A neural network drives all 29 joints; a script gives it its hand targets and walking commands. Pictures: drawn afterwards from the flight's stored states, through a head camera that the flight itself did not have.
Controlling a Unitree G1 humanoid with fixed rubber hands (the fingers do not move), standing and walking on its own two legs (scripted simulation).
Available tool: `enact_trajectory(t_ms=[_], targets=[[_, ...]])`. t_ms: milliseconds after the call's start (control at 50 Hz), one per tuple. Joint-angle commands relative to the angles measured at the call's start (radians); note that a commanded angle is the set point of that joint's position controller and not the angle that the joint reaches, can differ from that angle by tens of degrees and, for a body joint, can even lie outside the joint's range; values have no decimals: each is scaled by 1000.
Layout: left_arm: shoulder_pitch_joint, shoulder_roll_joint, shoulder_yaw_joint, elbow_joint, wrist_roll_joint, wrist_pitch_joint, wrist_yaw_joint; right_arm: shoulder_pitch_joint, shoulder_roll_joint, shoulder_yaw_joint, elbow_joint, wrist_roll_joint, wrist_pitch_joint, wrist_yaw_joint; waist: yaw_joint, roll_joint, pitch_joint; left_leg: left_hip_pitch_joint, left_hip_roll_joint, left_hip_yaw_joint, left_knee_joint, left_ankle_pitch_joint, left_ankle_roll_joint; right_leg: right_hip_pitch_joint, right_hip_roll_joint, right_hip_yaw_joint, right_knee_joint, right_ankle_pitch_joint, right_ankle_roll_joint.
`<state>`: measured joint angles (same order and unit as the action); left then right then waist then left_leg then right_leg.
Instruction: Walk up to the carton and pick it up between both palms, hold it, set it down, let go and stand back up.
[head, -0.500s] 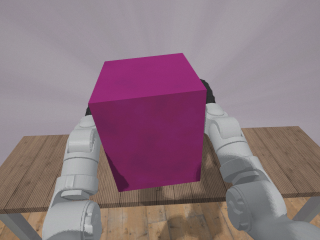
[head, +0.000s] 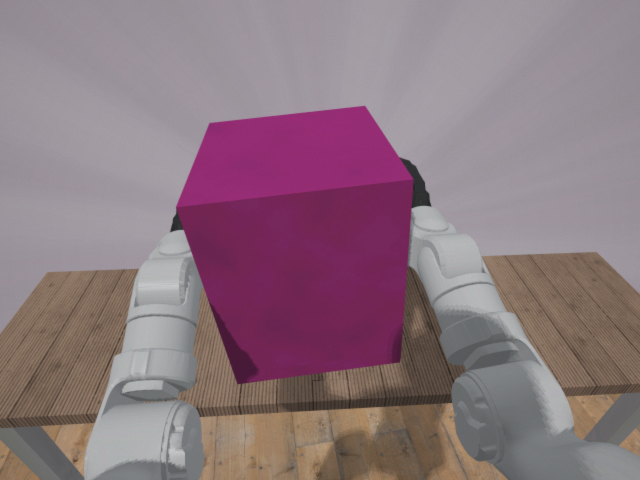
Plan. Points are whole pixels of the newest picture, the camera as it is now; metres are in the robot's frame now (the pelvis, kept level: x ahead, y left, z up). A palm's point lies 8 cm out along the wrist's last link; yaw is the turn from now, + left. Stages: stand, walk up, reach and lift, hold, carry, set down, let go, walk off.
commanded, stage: hold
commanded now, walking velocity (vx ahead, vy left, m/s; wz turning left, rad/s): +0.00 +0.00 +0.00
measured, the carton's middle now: (303, 240) +0.35 +0.01 +0.19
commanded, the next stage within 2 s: none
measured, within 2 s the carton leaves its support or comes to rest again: neither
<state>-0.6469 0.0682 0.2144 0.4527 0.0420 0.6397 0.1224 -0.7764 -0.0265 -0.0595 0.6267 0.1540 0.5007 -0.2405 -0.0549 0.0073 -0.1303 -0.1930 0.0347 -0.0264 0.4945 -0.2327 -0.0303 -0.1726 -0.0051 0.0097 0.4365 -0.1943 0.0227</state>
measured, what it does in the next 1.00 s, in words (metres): stands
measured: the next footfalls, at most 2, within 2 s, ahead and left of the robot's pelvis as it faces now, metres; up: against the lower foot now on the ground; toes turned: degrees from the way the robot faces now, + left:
none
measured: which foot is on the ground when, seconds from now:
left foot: down 0.00-1.00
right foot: down 0.00-1.00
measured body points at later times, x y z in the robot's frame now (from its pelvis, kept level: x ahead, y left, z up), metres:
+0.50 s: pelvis +0.00 +0.00 +0.00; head -0.08 +0.01 +0.44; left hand +0.38 +0.16 +0.18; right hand +0.38 -0.14 +0.21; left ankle +0.03 +0.13 -0.74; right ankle +0.03 -0.14 -0.74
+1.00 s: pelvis +0.00 +0.00 +0.00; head -0.08 +0.01 +0.44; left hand +0.38 +0.16 +0.18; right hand +0.38 -0.14 +0.21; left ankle +0.03 +0.13 -0.74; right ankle +0.03 -0.14 -0.74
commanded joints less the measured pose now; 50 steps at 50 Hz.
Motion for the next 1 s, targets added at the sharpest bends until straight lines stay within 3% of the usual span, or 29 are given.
enact_trajectory(t_ms=[0, 980], targets=[[-950, -798, -447, -341, -84, -94, -186, -864, 752, 398, -416, 212, -68, 121, -33, 28, -406, 61, -113, -29, -142, 186, 10, 202, 74, -15, -137, 222, 26], [-948, -796, -446, -341, -83, -95, -187, -860, 751, 402, -416, 213, -68, 119, -32, 26, -406, 61, -113, -29, -142, 190, 11, 205, 74, -16, -136, 228, 27]])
